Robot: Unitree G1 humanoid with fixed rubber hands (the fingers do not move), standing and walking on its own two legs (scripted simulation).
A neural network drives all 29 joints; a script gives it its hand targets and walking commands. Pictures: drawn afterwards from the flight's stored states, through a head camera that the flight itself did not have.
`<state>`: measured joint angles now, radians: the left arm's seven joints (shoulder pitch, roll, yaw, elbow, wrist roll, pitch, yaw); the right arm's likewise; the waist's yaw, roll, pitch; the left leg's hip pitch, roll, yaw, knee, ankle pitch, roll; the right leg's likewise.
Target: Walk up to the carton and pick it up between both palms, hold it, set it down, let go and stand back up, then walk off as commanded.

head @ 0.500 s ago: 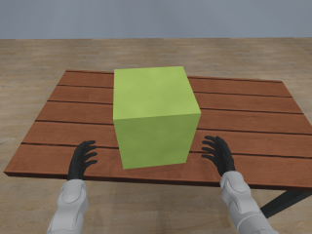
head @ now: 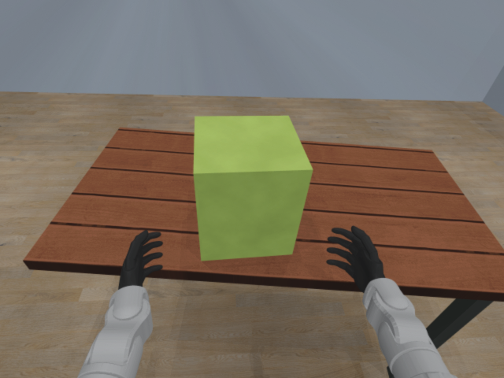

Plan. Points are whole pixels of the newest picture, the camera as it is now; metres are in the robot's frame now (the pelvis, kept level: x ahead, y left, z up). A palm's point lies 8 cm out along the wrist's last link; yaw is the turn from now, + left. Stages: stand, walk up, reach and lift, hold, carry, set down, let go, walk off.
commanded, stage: set down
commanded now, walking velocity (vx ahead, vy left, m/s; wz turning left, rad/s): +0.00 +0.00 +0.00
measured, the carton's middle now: (245, 187) +0.53 +0.02 +0.03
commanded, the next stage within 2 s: let go in 1.80 s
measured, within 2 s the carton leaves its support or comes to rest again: neither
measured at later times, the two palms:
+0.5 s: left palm (126, 318) +0.23 +0.20 +0.01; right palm (386, 310) +0.23 -0.19 +0.05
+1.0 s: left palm (120, 360) +0.17 +0.19 +0.01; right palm (454, 359) +0.15 -0.23 +0.09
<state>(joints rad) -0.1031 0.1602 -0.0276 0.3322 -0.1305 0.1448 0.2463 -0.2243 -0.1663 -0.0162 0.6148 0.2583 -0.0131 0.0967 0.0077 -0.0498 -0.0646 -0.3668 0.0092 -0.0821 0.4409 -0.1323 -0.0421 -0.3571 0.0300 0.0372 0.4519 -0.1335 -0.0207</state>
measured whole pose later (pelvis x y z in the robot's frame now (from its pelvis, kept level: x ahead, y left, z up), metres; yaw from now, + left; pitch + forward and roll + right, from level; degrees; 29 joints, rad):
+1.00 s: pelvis -0.09 -0.01 +0.00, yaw +1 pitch -8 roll +1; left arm -0.09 0.21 0.01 0.35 -0.20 0.33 0.13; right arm -0.01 -0.21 -0.05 0.44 0.26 0.17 0.01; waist 0.01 -0.27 -0.10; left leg -0.16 -0.04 -0.08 0.55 -0.23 0.02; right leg -0.28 0.03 0.03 0.58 -0.32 -0.04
